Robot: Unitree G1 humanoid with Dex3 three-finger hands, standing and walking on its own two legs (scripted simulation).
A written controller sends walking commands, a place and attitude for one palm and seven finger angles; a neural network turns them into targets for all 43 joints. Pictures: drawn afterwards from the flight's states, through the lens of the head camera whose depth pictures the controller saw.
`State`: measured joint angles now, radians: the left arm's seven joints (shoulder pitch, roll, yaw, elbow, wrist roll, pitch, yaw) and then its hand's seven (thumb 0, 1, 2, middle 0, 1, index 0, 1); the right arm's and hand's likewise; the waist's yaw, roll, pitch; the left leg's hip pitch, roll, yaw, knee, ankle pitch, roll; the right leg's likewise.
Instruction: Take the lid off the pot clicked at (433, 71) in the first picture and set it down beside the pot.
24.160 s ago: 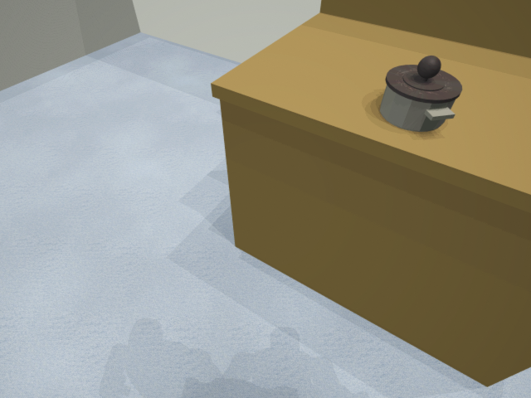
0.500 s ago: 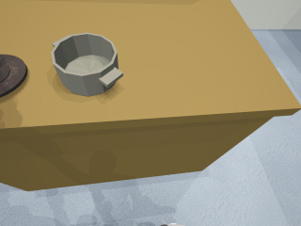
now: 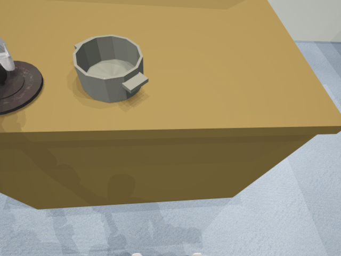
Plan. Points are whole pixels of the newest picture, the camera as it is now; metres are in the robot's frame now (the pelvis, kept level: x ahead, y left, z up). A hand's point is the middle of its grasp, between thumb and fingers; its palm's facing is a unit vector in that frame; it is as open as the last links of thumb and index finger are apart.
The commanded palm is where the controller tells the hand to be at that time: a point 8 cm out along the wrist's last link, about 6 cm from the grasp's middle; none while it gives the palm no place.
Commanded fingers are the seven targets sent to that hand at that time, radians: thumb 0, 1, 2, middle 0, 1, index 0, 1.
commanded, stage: open the fingers wide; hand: left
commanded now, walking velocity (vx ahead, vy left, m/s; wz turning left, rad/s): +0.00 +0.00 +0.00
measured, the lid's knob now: out of the picture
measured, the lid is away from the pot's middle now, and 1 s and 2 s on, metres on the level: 0.24 0.24 0.24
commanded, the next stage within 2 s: raise the empty hand in 0.58 s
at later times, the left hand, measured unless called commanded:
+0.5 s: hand out of the picture +0.48 +0.36 +0.15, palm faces -0.38 -0.14 -0.91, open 10.8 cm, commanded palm +0.51 +0.35 +0.21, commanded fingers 0.00 -0.09 0.80 -0.42 -0.73 -0.42 -0.73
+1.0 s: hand out of the picture +0.47 +0.36 +0.19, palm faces -0.35 -0.12 -0.93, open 11.0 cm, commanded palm +0.51 +0.35 +0.25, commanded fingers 0.00 -0.09 0.82 -0.43 -0.71 -0.43 -0.71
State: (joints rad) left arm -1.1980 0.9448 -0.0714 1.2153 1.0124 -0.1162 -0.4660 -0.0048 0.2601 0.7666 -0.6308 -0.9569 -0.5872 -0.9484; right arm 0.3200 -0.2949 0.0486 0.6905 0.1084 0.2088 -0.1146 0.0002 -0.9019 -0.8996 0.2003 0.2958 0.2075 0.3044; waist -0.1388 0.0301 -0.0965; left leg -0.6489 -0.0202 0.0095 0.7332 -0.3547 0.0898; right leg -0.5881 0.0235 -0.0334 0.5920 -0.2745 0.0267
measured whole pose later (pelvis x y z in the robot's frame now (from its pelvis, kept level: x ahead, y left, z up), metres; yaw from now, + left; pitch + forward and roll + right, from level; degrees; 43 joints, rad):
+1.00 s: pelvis +0.00 +0.02 +0.00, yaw +0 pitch +15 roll -5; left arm -1.26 0.93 -0.10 1.19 1.01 -0.10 -0.49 0.00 -0.09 0.82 -0.44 -0.71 -0.44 -0.71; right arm 0.34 -0.28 0.04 0.69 0.11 0.23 -0.09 0.00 -0.90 -0.90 0.20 0.30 0.21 0.30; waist -0.13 0.05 -0.11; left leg -0.63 -0.04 0.02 0.72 -0.36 0.11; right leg -0.56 0.01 -0.02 0.58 -0.27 0.02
